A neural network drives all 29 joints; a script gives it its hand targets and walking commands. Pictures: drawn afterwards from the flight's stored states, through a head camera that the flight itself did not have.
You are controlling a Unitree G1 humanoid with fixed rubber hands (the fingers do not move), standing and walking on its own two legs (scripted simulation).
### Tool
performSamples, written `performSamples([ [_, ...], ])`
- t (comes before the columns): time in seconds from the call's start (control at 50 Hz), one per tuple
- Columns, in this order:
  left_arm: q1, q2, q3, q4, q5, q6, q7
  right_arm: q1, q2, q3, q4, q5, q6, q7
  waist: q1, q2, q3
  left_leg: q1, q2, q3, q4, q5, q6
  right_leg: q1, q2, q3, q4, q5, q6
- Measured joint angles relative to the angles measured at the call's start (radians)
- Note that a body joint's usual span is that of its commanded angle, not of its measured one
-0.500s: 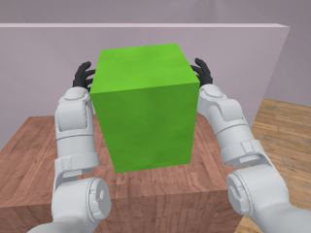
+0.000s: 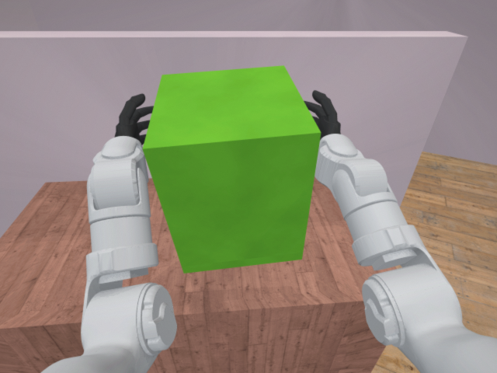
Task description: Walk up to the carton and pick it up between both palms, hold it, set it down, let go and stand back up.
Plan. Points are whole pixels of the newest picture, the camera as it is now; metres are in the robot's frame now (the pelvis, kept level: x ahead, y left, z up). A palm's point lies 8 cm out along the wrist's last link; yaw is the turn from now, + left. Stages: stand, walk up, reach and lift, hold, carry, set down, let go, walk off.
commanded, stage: hold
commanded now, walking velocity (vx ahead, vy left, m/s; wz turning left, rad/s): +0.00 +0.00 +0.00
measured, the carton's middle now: (233, 169) +0.38 +0.01 +0.21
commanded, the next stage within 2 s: none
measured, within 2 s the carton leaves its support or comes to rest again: neither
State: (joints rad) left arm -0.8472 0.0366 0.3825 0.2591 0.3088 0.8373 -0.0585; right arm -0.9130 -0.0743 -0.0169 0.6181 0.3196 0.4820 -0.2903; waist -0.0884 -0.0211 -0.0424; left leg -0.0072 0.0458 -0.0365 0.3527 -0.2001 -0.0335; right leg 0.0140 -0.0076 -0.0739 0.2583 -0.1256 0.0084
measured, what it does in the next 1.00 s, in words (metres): stands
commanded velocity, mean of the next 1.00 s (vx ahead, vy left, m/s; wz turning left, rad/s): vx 0.00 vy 0.00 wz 0.00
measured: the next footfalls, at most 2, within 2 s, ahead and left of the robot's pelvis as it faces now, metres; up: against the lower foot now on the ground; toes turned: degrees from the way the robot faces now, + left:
none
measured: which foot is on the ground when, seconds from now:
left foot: down 0.00-1.00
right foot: down 0.00-1.00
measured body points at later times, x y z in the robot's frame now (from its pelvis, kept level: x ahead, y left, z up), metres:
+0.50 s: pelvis +0.00 +0.00 +0.00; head -0.07 +0.02 +0.44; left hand +0.38 +0.17 +0.27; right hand +0.38 -0.13 +0.27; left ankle +0.01 +0.14 -0.75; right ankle +0.02 -0.12 -0.75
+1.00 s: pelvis +0.00 +0.00 +0.00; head -0.08 +0.02 +0.44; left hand +0.38 +0.16 +0.27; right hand +0.38 -0.13 +0.27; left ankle +0.01 +0.14 -0.75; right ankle +0.02 -0.12 -0.75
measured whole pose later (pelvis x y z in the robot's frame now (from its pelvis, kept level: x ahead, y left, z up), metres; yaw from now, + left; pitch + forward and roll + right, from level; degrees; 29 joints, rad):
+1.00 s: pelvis +0.00 +0.00 +0.00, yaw +0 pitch -9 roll -1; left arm -0.85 0.03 0.39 0.24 0.31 0.84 -0.06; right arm -0.91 -0.07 -0.02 0.60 0.32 0.50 -0.29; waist -0.09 -0.02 -0.04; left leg 0.00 0.05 -0.04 0.35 -0.20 -0.03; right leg 0.02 -0.01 -0.07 0.26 -0.13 0.01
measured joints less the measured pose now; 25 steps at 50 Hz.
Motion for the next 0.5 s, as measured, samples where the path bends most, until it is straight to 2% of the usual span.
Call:
performSamples([
  [0.5,0.027,-0.010,-0.005,-0.054,0.005,0.020,-0.003,0.020,0.000,0.006,-0.039,0.014,0.016,-0.006,-0.002,-0.003,0.010,0.013,-0.001,0.003,0.004,-0.009,0.001,0.014,-0.001,0.004,-0.001,-0.005,0.002],
])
